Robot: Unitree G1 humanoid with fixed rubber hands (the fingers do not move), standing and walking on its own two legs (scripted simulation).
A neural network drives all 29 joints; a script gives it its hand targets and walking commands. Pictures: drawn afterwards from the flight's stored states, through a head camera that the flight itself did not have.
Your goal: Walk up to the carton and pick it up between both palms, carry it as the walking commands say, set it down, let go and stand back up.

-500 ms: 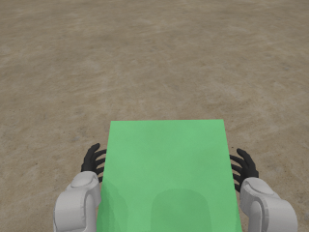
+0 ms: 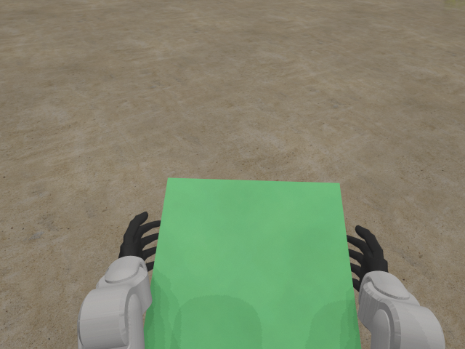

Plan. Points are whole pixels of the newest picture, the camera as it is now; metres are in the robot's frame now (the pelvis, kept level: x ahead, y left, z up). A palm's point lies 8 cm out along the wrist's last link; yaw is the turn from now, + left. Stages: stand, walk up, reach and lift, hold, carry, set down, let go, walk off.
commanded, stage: carry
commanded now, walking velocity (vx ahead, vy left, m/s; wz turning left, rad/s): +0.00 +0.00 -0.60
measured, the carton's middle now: (248, 279) +0.26 +0.00 +0.01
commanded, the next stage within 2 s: none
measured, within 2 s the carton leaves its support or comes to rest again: neither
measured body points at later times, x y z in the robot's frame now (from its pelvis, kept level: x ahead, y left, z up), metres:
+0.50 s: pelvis -0.05 -0.09 -0.01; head -0.03 -0.09 +0.44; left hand +0.24 +0.01 +0.08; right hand +0.14 -0.33 +0.07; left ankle -0.01 +0.01 -0.71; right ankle -0.04 -0.16 -0.73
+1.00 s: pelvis -0.11 -0.15 -0.02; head -0.12 -0.14 +0.43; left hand +0.20 -0.17 +0.07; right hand -0.03 -0.44 +0.06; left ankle -0.05 -0.02 -0.69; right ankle -0.15 -0.24 -0.73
